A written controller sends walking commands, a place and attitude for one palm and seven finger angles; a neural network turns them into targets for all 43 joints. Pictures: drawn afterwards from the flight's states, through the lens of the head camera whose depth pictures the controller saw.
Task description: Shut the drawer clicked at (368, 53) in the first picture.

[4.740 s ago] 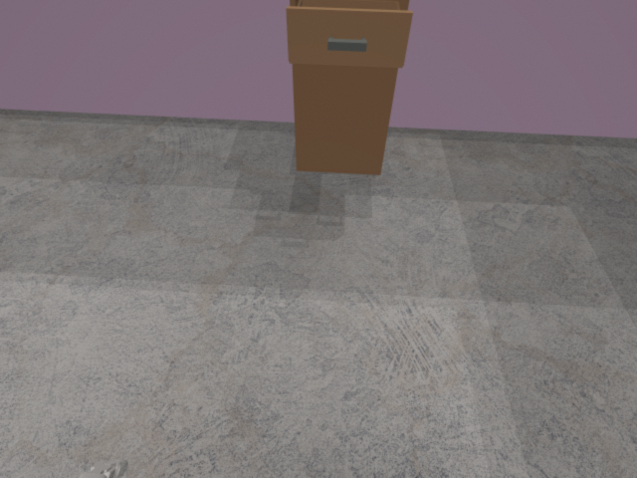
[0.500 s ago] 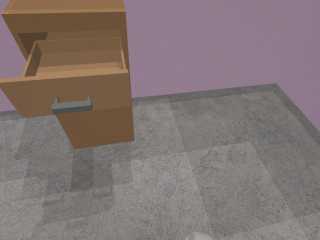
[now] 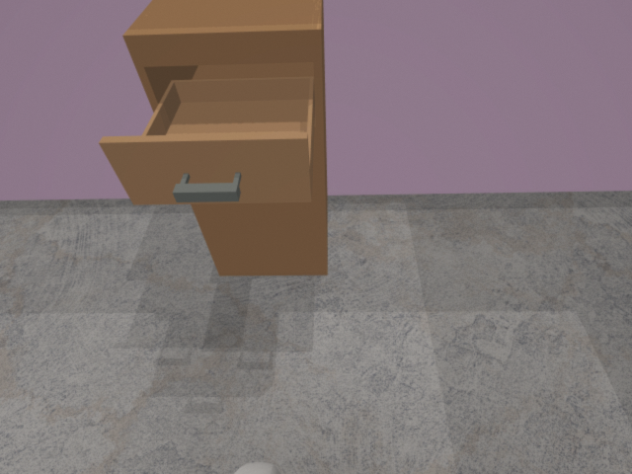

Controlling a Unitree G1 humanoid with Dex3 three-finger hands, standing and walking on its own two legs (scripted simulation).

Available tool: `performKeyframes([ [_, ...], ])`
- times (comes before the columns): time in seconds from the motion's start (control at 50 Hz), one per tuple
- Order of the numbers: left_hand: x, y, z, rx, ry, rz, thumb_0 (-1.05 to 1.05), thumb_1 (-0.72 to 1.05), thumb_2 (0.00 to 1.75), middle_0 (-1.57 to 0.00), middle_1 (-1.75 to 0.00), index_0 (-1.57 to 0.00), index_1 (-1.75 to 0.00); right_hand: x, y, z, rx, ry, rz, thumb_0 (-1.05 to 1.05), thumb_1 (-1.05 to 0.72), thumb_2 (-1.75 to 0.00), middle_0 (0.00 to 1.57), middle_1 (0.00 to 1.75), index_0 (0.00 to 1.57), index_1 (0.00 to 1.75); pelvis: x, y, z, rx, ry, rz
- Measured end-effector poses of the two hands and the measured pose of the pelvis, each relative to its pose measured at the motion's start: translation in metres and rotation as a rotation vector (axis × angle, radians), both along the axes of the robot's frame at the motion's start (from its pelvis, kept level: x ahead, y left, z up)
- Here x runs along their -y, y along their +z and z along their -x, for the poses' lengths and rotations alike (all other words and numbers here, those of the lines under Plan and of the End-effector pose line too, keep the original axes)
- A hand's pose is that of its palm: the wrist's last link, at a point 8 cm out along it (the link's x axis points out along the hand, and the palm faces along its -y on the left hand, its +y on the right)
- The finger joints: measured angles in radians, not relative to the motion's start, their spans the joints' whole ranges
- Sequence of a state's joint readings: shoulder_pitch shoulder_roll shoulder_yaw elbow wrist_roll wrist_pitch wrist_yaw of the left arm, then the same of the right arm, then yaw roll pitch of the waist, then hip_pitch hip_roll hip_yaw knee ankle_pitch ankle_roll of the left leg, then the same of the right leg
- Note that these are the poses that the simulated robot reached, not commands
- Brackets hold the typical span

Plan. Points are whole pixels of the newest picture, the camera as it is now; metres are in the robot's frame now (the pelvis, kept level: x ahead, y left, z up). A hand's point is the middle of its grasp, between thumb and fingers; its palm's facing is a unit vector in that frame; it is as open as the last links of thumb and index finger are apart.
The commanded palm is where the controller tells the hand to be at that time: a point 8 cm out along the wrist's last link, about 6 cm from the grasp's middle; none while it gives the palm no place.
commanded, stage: take the last steps up to it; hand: left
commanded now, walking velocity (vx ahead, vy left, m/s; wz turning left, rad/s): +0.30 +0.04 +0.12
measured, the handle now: (209, 185) +0.60 +0.25 -0.01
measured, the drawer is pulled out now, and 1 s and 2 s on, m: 0.29 0.29 0.29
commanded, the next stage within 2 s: come to a stop and stand still in 1.00 s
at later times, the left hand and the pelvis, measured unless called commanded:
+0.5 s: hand out of the picture +0.11 +0.24 -0.17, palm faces +0.07 -0.98 -0.19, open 7.4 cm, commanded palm none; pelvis +0.07 +0.05 +0.00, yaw +2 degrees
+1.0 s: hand (202, 423) +0.22 +0.21 -0.18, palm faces +0.14 -0.97 -0.19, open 7.3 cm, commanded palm none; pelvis +0.23 +0.03 +0.00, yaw +3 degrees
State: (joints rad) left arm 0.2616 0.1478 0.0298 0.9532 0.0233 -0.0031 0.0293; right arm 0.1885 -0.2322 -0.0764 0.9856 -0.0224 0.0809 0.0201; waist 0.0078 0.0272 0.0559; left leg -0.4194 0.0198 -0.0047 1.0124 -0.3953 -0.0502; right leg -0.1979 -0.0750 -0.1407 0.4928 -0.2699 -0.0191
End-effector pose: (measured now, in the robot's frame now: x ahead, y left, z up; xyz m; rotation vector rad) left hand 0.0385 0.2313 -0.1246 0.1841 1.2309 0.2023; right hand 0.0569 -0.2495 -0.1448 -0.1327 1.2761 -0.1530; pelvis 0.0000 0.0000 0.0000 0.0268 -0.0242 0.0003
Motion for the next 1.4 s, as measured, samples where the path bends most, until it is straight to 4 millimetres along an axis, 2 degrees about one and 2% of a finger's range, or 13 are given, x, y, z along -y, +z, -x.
performKeyframes([
  [0.2, -0.043, -0.029, 0.077, -0.178, 0.125, 0.06, 0.0, 0.91, 0.89, -0.2, -0.3, -0.2, -0.3, -0.045, 0.01, -0.032, 0.057, 0.113, 0.05, 0.0, -0.91, -0.9, 0.2, 0.3, 0.2, 0.3, -0.035, -0.009, -0.008, -0.014, 0.038, 0.034],
  [0.28, -0.056, -0.027, 0.075, -0.247, 0.112, 0.073, 0.0, 0.91, 0.89, -0.2, -0.3, -0.2, -0.3, -0.065, 0.016, -0.02, 0.047, 0.084, 0.05, 0.0, -0.91, -0.9, 0.2, 0.3, 0.2, 0.3, -0.046, -0.002, -0.02, -0.002, 0.036, 0.041],
  [0.42, -0.064, -0.019, 0.0, -0.137, 0.076, 0.075, 0.01, 0.91, 0.89, -0.2, -0.3, -0.2, -0.3, -0.076, 0.014, 0.025, -0.14, 0.026, 0.031, 0.0, -0.92, -0.9, 0.21, 0.3, 0.21, 0.3, -0.053, 0.004, -0.05, 0.002, 0.046, 0.035],
  [0.52, -0.054, -0.018, -0.079, -0.055, 0.013, 0.066, 0.0, 0.91, 0.9, -0.2, -0.3, -0.2, -0.3, -0.079, 0.006, 0.046, -0.258, -0.037, -0.003, 0.0, -0.91, -0.9, 0.21, 0.3, 0.21, 0.3, -0.046, -0.001, -0.079, 0.002, 0.037, 0.019],
  [0.62, -0.032, -0.02, -0.169, 0.053, -0.058, 0.047, 0.0, 0.91, 0.9, -0.2, -0.3, -0.2, -0.3, -0.071, -0.009, 0.044, -0.352, -0.089, -0.043, 0.0, -0.91, -0.9, 0.21, 0.3, 0.21, 0.3, -0.028, -0.016, -0.121, 0.003, 0.029, 0.013],
  [0.68, -0.02, -0.021, -0.202, 0.134, -0.054, 0.035, 0.0, 0.91, 0.89, -0.2, -0.3, -0.2, -0.3, -0.059, -0.019, 0.022, -0.372, -0.088, -0.057, 0.0, -0.91, -0.9, 0.21, 0.3, 0.2, 0.3, -0.017, -0.024, -0.141, 0.015, 0.043, 0.018],
  [0.74, -0.012, -0.016, -0.208, 0.135, -0.022, 0.038, 0.0, 0.91, 0.89, -0.2, -0.3, -0.2, -0.3, -0.047, -0.019, -0.025, -0.308, -0.061, -0.047, 0.01, -0.91, -0.9, 0.21, 0.3, 0.2, 0.3, -0.012, -0.018, -0.158, 0.023, 0.053, 0.028],
  [0.9, -0.019, -0.011, -0.186, -0.007, 0.051, 0.027, -0.01, 0.94, 0.89, -0.2, -0.3, -0.2, -0.3, -0.037, 0.0, -0.182, -0.009, 0.025, -0.013, 0.0, -0.91, -0.9, 0.2, 0.3, 0.2, 0.3, -0.014, -0.001, -0.202, 0.004, 0.057, 0.039],
  [1.06, -0.034, -0.033, -0.163, -0.161, 0.143, 0.102, 0.0, 0.92, 0.89, -0.2, -0.3, -0.2, -0.3, -0.063, 0.013, -0.289, 0.122, 0.126, 0.036, 0.0, -0.92, -0.9, 0.2, 0.3, 0.2, 0.3, -0.043, -0.008, -0.251, 0.012, 0.058, 0.066],
  [1.12, -0.039, -0.041, -0.164, -0.221, 0.146, 0.12, 0.0, 0.91, 0.89, -0.2, -0.3, -0.2, -0.3, -0.078, 0.013, -0.306, 0.138, 0.135, 0.044, 0.0, -0.92, -0.9, 0.2, 0.3, 0.2, 0.3, -0.053, -0.011, -0.266, 0.017, 0.046, 0.047],
  [1.18, -0.043, -0.036, -0.18, -0.239, 0.132, 0.121, 0.0, 0.91, 0.89, -0.2, -0.3, -0.2, -0.3, -0.087, 0.015, -0.306, 0.116, 0.105, 0.048, 0.0, -0.92, -0.9, 0.2, 0.3, 0.2, 0.3, -0.059, -0.005, -0.277, 0.015, 0.04, 0.041],
  [1.28, -0.046, -0.029, -0.218, -0.205, 0.108, 0.106, 0.0, 0.91, 0.89, -0.2, -0.3, -0.2, -0.3, -0.082, 0.016, -0.301, 0.043, 0.074, 0.067, -0.01, -0.95, -0.9, 0.21, 0.3, 0.21, 0.3, -0.059, 0.001, -0.288, 0.012, 0.038, 0.032],
  [1.4, -0.043, -0.024, -0.26, -0.138, 0.073, 0.054, 0.0, 0.91, 0.89, -0.2, -0.3, -0.2, -0.3, -0.063, 0.007, -0.285, -0.024, 0.031, 0.047, -0.01, -0.94, -0.9, 0.21, 0.3, 0.21, 0.3, -0.041, 0.0, -0.289, 0.011, 0.029, 0.024],
])
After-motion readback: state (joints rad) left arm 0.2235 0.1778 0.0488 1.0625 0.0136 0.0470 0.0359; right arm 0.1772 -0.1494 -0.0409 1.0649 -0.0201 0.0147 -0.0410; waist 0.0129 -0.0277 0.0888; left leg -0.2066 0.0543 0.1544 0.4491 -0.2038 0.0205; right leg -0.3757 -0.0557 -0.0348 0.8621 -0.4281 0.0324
